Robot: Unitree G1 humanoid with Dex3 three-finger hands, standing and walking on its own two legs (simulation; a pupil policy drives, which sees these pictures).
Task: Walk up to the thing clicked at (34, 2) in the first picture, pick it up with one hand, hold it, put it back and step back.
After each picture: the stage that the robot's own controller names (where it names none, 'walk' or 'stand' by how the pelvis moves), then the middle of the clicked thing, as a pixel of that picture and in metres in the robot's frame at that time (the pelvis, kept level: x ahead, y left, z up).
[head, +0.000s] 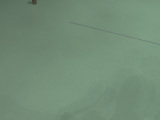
stand; (34, 0) +2.29 +0.70 -0.72
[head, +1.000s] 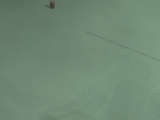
walk; (52, 4) +2.20 +0.32 -0.70
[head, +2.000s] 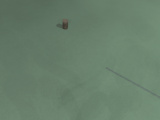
walk; (65, 24) +1.58 +0.14 -0.71
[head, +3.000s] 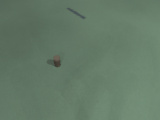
walk; (57, 61) +1.04 +0.20 -0.71
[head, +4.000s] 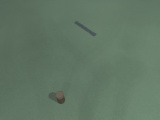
walk; (60, 97) +0.61 +0.20 -0.69
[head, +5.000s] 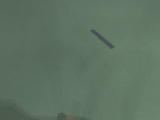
walk; out of the picture +0.38 +0.15 -0.70
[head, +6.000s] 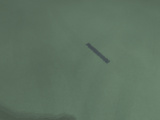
stand; out of the picture +0.30 +0.11 -0.72
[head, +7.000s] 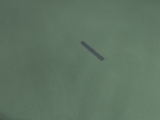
stand; out of the picture +0.31 +0.14 -0.73
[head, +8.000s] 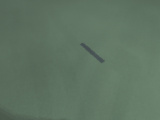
stand; out of the picture +0.28 +0.15 -0.73
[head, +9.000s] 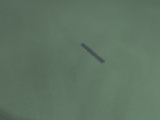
stand; out of the picture +0.28 +0.15 -0.73
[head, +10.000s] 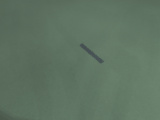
go down; out of the picture +0.27 +0.15 -0.73
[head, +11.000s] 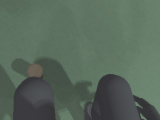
go down; (35, 73) +0.38 +0.15 -0.32
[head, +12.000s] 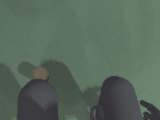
approach; (41, 76) +0.37 +0.16 -0.31
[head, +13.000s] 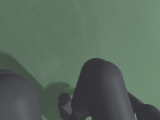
close in; out of the picture +0.37 +0.20 -0.22
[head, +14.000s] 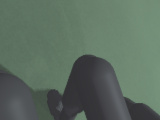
close; out of the picture +0.37 +0.21 -0.22
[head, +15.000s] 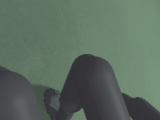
lift; out of the picture +0.35 +0.20 -0.23
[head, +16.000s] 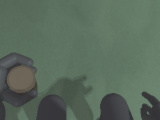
lift; (24, 83) +0.31 +0.18 +0.00
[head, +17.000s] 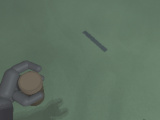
hold; (32, 89) +0.30 +0.17 +0.02
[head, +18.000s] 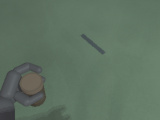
hold; (34, 90) +0.31 +0.17 +0.02
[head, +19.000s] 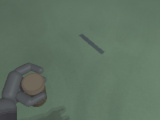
crouch; (35, 90) +0.31 +0.16 +0.02
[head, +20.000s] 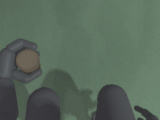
crouch; (29, 65) +0.38 +0.17 -0.08
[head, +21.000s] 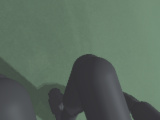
lower; out of the picture +0.39 +0.25 -0.22
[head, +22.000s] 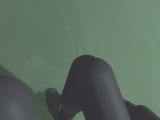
lower; out of the picture +0.39 +0.23 -0.22
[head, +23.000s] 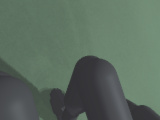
lower; out of the picture +0.38 +0.23 -0.22
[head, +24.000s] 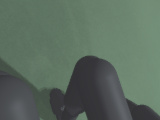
lower; out of the picture +0.37 +0.23 -0.22
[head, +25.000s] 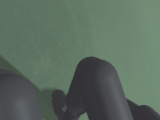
loosen; out of the picture +0.36 +0.21 -0.22
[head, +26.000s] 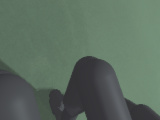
withdraw; out of the picture +0.36 +0.22 -0.23
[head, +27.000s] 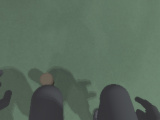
walk; (47, 81) +0.37 +0.16 -0.40
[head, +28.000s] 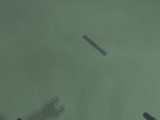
stand; out of the picture +0.30 +0.13 -0.66
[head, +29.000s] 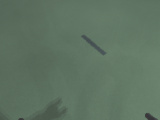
stand; out of the picture +0.30 +0.15 -0.66
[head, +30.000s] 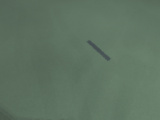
stand; out of the picture +0.31 +0.14 -0.71
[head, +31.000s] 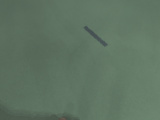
walk; out of the picture +0.35 +0.11 -0.70
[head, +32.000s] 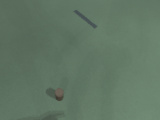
walk; (59, 94) +0.53 +0.12 -0.71
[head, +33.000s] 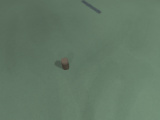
walk; (65, 64) +0.88 +0.20 -0.70
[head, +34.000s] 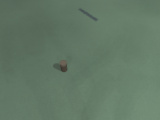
stand; (63, 66) +0.95 +0.17 -0.70
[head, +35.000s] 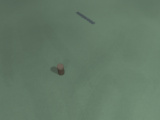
stand; (60, 69) +0.94 +0.19 -0.73
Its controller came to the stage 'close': yes
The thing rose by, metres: 0.72
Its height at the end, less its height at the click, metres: +0.00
